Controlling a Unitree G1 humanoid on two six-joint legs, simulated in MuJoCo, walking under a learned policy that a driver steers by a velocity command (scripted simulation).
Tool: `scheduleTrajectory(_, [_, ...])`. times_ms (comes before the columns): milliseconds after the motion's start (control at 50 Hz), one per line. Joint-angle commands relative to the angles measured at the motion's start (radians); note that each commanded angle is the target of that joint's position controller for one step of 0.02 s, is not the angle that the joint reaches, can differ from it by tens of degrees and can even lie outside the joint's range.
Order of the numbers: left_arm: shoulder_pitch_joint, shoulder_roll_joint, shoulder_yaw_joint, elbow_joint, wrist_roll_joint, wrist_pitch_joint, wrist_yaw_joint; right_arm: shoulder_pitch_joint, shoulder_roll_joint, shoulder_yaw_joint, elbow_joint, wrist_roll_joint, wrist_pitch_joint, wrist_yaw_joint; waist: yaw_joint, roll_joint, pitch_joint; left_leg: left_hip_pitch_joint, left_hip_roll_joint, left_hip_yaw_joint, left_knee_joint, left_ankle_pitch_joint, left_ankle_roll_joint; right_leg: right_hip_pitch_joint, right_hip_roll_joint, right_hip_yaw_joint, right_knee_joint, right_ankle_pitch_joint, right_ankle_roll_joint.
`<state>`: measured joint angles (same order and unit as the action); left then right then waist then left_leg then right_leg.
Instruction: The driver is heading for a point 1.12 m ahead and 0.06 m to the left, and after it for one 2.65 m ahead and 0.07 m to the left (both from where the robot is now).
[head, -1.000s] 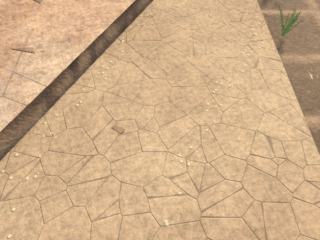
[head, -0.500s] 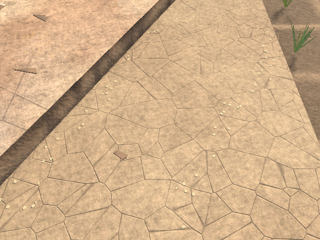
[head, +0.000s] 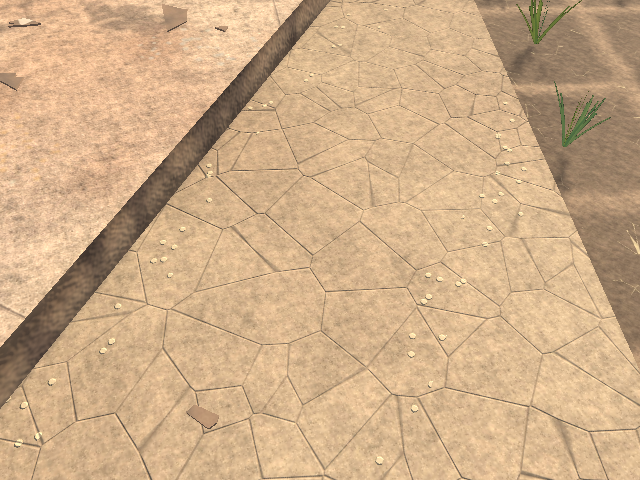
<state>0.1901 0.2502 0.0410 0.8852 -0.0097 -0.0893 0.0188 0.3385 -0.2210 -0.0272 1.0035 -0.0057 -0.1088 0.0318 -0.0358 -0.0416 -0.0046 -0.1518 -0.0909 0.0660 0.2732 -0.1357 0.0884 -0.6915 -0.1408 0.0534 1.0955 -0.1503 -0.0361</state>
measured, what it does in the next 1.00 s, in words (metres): walks ahead: right foot, then left foot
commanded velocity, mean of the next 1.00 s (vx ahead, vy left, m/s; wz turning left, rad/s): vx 0.50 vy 0.00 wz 0.00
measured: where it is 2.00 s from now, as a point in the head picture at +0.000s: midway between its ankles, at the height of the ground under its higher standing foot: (336, 335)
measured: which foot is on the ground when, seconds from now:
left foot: down 0.00-0.28, up 0.30-0.84, down 0.86-1.00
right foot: up 0.00-0.26, down 0.28-0.86, up 0.88-1.00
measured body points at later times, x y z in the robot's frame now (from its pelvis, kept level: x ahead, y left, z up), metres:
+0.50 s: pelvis +0.28 -0.08 +0.00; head +0.30 -0.10 +0.45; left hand +0.33 +0.18 -0.13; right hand +0.38 -0.35 -0.14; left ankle +0.30 +0.09 -0.66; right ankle +0.30 -0.16 -0.75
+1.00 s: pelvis +0.56 -0.01 -0.01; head +0.59 +0.00 +0.44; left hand +0.60 +0.25 -0.15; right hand +0.66 -0.27 -0.13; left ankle +0.61 +0.07 -0.75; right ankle +0.47 -0.16 -0.65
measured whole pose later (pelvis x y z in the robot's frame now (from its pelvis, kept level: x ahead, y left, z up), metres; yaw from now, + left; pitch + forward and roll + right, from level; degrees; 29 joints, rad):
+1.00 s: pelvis +0.56 -0.01 -0.01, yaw +1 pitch +2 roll +0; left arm 0.28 0.26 0.05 0.96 -0.02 -0.10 0.00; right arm 0.19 -0.24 -0.06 0.91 0.00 -0.10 0.03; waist 0.00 -0.03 0.02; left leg -0.33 -0.04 0.07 0.45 -0.14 0.07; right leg -0.43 -0.05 0.03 1.19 -0.35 -0.05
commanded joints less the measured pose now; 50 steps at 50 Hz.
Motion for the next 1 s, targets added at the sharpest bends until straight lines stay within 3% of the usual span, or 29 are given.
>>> scheduleTrajectory(20, [0.009, 0.041, 0.011, -0.045, 0.008, -0.003, 0.002, -0.034, -0.139, -0.023, -0.058, 0.004, -0.013, -0.022, 0.038, 0.075, 0.061, -0.086, 0.276, -0.194, -0.183, 0.099, 0.160, -0.017, -0.027, 0.000, -0.167, 0.165, 0.021])
scheduleTrajectory(140, [-0.200, 0.028, 0.000, -0.103, -0.009, -0.014, -0.026, 0.079, -0.171, -0.030, -0.025, 0.024, 0.006, -0.033, -0.039, 0.087, 0.083, 0.063, 0.292, -0.158, -0.147, 0.079, 0.124, 0.024, 0.035, -0.046, -0.483, 0.243, 0.029])
scheduleTrajectory(200, [-0.241, 0.044, 0.001, -0.132, -0.013, -0.024, -0.046, 0.101, -0.175, -0.036, -0.010, 0.026, 0.022, -0.037, -0.037, 0.094, 0.093, 0.163, 0.339, -0.176, -0.086, 0.095, 0.111, 0.024, 0.048, -0.042, -0.553, 0.146, -0.002])
scheduleTrajectory(240, [-0.183, 0.072, 0.012, -0.127, -0.013, -0.033, -0.053, 0.078, -0.190, -0.042, -0.014, 0.026, 0.032, -0.039, 0.007, 0.115, 0.061, 0.189, 0.350, -0.178, -0.011, 0.224, 0.091, 0.131, 0.078, -0.064, -0.590, 0.073, -0.032])
scheduleTrajectory(260, [-0.087, 0.101, 0.029, -0.101, -0.011, -0.036, -0.052, 0.054, -0.189, -0.040, -0.020, 0.024, 0.038, -0.039, 0.064, 0.117, 0.005, 0.178, 0.319, -0.147, 0.105, 0.397, 0.071, 0.270, 0.113, -0.093, -0.611, 0.059, -0.053])
scheduleTrajectory(280, [0.101, 0.157, 0.057, -0.045, -0.010, -0.037, -0.045, 0.045, -0.159, -0.029, -0.031, 0.013, 0.041, -0.038, 0.142, 0.095, -0.113, 0.096, 0.257, -0.098, 0.328, 0.468, 0.042, 0.524, 0.107, -0.079, -0.600, 0.076, -0.090])
scheduleTrajectory(300, [0.274, 0.261, 0.082, -0.014, 0.010, -0.035, -0.039, 0.106, -0.083, -0.002, -0.056, 0.001, 0.029, -0.034, 0.159, -0.071, -0.283, -0.231, 0.147, -0.026, 0.720, 0.196, -0.018, 0.915, -0.138, 0.250, -0.597, 0.041, -0.205])
scheduleTrajectory(320, [0.322, 0.264, 0.080, 0.003, 0.009, -0.030, -0.047, 0.174, -0.006, 0.022, -0.047, 0.011, 0.003, -0.026, 0.136, -0.268, -0.384, -0.511, 0.016, -0.112, 0.956, -0.418, -0.046, 1.107, -0.271, 0.651, -0.758, -0.117, -0.296])
scheduleTrajectory(340, [0.276, 0.173, 0.054, -0.004, 0.003, -0.033, -0.047, 0.090, -0.132, -0.009, -0.056, 0.040, -0.016, -0.022, 0.144, -0.168, -0.291, -0.614, 0.081, -0.199, 1.063, -0.396, -0.022, 1.036, -0.238, 0.610, -0.791, -0.170, -0.248])
scheduleTrajectory(360, [0.169, 0.138, 0.040, -0.028, -0.001, -0.032, -0.045, 0.002, -0.170, -0.019, -0.087, 0.051, -0.025, -0.022, 0.118, -0.109, -0.165, -0.641, 0.138, -0.165, 1.052, -0.292, -0.007, 0.885, -0.212, 0.455, -0.807, -0.083, -0.209])
scheduleTrajectory(380, [0.085, 0.110, 0.030, -0.046, 0.004, -0.030, -0.048, -0.043, -0.163, -0.022, -0.092, 0.039, -0.024, -0.029, 0.087, -0.022, -0.105, -0.591, 0.183, -0.145, 1.005, -0.201, -0.010, 0.742, -0.171, 0.343, -0.838, 0.021, -0.191])
scheduleTrajectory(420, [0.036, 0.065, 0.017, -0.042, 0.017, -0.033, -0.056, -0.025, -0.121, -0.028, -0.090, 0.024, 0.001, -0.033, 0.030, -0.033, -0.053, -0.483, 0.233, -0.144, 0.912, -0.111, -0.019, 0.584, -0.102, 0.207, -0.903, 0.107, -0.174])
scheduleTrajectory(460, [0.064, 0.073, 0.020, -0.017, 0.015, -0.037, -0.056, -0.002, -0.088, -0.028, -0.082, 0.024, 0.023, -0.036, 0.010, -0.033, -0.029, -0.463, 0.235, -0.127, 0.870, -0.079, -0.032, 0.536, -0.077, 0.135, -0.938, 0.188, -0.186])
scheduleTrajectory(520, [0.118, 0.107, 0.029, 0.012, 0.015, -0.034, -0.039, -0.101, -0.094, -0.034, -0.119, 0.013, 0.032, -0.040, 0.022, -0.008, 0.015, -0.565, 0.242, -0.121, 0.743, 0.032, -0.059, 0.556, -0.077, 0.084, -0.963, 0.276, -0.194])
scheduleTrajectory(640, [0.203, 0.125, 0.030, 0.049, 0.003, -0.018, -0.016, -0.315, -0.067, -0.026, -0.181, 0.017, 0.020, -0.025, 0.082, -0.015, 0.062, -0.551, 0.201, -0.078, 0.403, 0.252, -0.067, 0.603, -0.049, 0.008, -0.992, 0.211, -0.159])
scheduleTrajectory(740, [0.265, 0.133, 0.038, 0.094, -0.006, 0.001, -0.009, -0.431, -0.073, -0.021, -0.230, 0.026, 0.008, 0.001, 0.106, -0.019, 0.106, -0.583, 0.182, -0.077, 0.282, 0.185, -0.039, 0.756, -0.111, 0.014, -0.937, 0.220, -0.153])
scheduleTrajectory(800, [0.234, 0.153, 0.048, 0.094, -0.008, 0.014, -0.003, -0.384, -0.105, -0.032, -0.230, 0.027, -0.002, 0.014, 0.059, -0.040, 0.065, -0.457, 0.145, -0.049, 0.244, 0.079, -0.002, 0.799, -0.128, 0.008, -0.845, 0.407, -0.129])
scheduleTrajectory(820, [0.212, 0.160, 0.050, 0.090, -0.007, 0.018, -0.003, -0.306, -0.130, -0.046, -0.210, 0.026, -0.004, 0.012, 0.013, -0.054, 0.014, -0.329, 0.109, -0.018, 0.237, 0.062, 0.016, 0.789, -0.111, -0.010, -0.757, 0.574, -0.115])
scheduleTrajectory(840, [0.195, 0.143, 0.043, 0.084, -0.002, 0.024, -0.004, -0.142, -0.172, -0.071, -0.157, 0.024, -0.003, 0.006, -0.064, -0.041, -0.079, -0.110, 0.078, 0.003, 0.228, 0.076, 0.042, 0.734, -0.057, -0.048, -0.571, 0.668, -0.090])
scheduleTrajectory(860, [0.199, 0.114, 0.027, 0.061, 0.012, 0.024, -0.004, 0.049, -0.246, -0.094, -0.114, 0.014, -0.001, -0.005, -0.125, 0.050, -0.223, 0.213, 0.237, -0.179, 0.251, 0.087, 0.104, 0.519, 0.005, -0.089, -0.264, 0.434, -0.054])
scheduleTrajectory(880, [0.329, -0.032, -0.014, 0.058, 0.011, 0.000, -0.019, 0.130, -0.320, -0.109, -0.090, 0.007, 0.004, -0.003, -0.059, 0.322, -0.362, 0.564, 0.473, -0.671, 0.139, -0.101, 0.272, 0.106, 0.199, -0.071, 0.109, -0.237, 0.014])
scheduleTrajectory(900, [0.282, 0.052, 0.003, 0.071, -0.013, -0.028, -0.024, 0.114, -0.227, -0.082, -0.094, 0.014, 0.004, -0.003, -0.085, 0.267, -0.371, 0.559, 0.475, -0.801, 0.035, -0.188, 0.257, -0.014, 0.178, 0.077, 0.251, -0.410, -0.003])
scheduleTrajectory(920, [0.183, 0.120, 0.021, 0.036, -0.037, -0.043, -0.026, 0.021, -0.183, -0.068, -0.110, 0.019, 0.000, -0.006, -0.071, 0.219, -0.217, 0.427, 0.445, -0.649, 0.023, -0.154, 0.205, -0.085, 0.122, 0.065, 0.274, -0.343, -0.022])
scheduleTrajectory(940, [0.118, 0.129, 0.023, 0.019, -0.035, -0.047, -0.019, -0.070, -0.154, -0.057, -0.133, 0.014, 0.000, -0.006, -0.038, 0.121, -0.137, 0.267, 0.410, -0.517, 0.001, -0.059, 0.175, -0.051, 0.064, 0.035, 0.229, -0.243, -0.026])
scheduleTrajectory(960, [0.086, 0.121, 0.030, 0.014, -0.018, -0.041, -0.012, -0.125, -0.125, -0.049, -0.139, 0.006, -0.002, -0.002, -0.007, 0.078, -0.073, 0.126, 0.373, -0.427, -0.031, 0.027, 0.159, -0.003, 0.030, 0.022, 0.164, -0.182, -0.022])
scheduleTrajectory(1000, [0.132, 0.079, 0.034, 0.022, -0.009, -0.012, -0.008, -0.141, -0.094, -0.039, -0.127, -0.005, -0.007, 0.004, 0.046, 0.111, -0.050, 0.002, 0.326, -0.332, -0.090, 0.075, 0.147, 0.103, -0.006, 0.028, 0.088, -0.126, -0.021])
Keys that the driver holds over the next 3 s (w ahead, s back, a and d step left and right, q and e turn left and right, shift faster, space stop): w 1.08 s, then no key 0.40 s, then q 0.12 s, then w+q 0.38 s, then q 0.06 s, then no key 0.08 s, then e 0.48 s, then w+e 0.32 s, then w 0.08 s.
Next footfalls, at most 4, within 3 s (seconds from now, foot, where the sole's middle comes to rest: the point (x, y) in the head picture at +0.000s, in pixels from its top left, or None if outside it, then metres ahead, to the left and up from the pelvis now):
0.28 right None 0.34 -0.16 -0.78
0.86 left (287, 421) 0.66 0.07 -0.78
1.36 right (372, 326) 0.90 -0.14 -0.78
1.74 left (286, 365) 0.80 0.08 -0.78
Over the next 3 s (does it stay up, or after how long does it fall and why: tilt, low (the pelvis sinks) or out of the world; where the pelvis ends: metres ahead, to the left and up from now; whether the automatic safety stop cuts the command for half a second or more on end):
stays up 1.06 -0.03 0.00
